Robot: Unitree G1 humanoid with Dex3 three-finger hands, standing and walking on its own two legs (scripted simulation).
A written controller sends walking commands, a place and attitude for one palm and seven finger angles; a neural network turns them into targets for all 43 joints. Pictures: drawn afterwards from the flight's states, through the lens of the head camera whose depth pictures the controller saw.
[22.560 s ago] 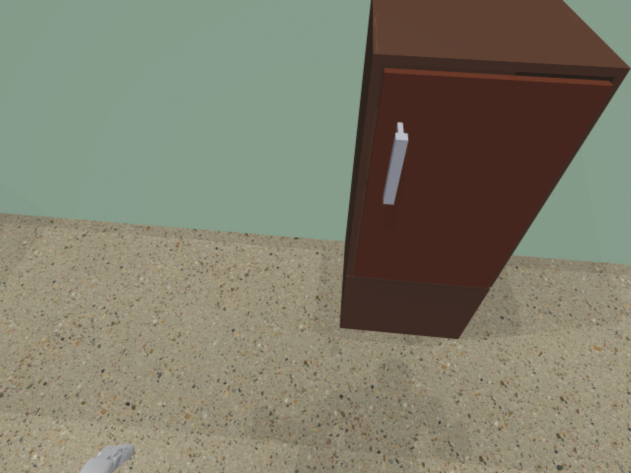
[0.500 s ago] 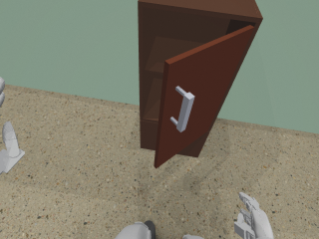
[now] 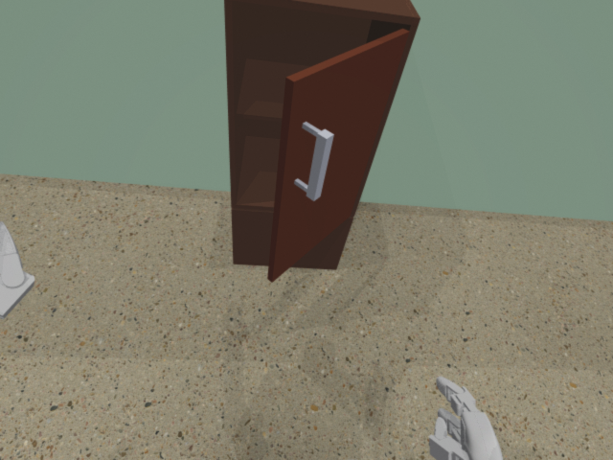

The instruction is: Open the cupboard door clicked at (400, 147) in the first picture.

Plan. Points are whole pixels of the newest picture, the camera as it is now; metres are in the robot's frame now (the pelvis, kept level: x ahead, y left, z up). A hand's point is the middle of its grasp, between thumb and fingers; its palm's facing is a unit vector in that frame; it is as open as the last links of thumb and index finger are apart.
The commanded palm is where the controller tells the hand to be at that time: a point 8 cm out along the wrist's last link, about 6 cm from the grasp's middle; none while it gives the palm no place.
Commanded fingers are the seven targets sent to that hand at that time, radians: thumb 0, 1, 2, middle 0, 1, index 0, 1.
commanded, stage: stop stepping back and stand still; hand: left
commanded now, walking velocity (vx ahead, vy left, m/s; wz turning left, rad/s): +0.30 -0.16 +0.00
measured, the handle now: (311, 162) +0.64 +0.00 +0.01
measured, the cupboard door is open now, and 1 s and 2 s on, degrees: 48 48 48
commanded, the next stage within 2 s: let the arm hang, fingers relaxed in 1.26 s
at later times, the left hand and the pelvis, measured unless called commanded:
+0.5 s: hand out of the picture +0.11 +0.27 +0.15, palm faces +0.46 -0.83 -0.33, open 7.4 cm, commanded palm +0.06 +0.31 +0.18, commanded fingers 0.00 0.90 0.90 -0.20 -0.30 -0.20 -0.30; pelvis -0.08 +0.02 +0.00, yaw -1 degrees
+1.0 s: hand (3, 380) +0.15 +0.26 +0.16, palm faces +0.35 -0.77 -0.54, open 7.4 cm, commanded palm +0.10 +0.31 +0.18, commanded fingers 0.00 0.90 0.90 -0.20 -0.30 -0.20 -0.30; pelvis -0.05 +0.01 +0.00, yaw -2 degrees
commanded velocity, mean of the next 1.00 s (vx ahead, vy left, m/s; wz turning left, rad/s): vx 0.12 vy -0.03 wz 0.00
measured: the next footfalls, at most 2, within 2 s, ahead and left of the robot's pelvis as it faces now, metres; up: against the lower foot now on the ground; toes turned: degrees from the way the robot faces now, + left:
right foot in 0.26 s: -0.08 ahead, -0.07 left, +0.00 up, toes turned -6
left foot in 0.58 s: -0.01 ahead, +0.14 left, +0.00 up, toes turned +0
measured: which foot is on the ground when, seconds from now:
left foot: down 0.00-0.24, up 0.26-0.56, down 0.58-1.00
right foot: up 0.00-0.24, down 0.26-0.58, up 0.60-0.82, down 0.84-1.00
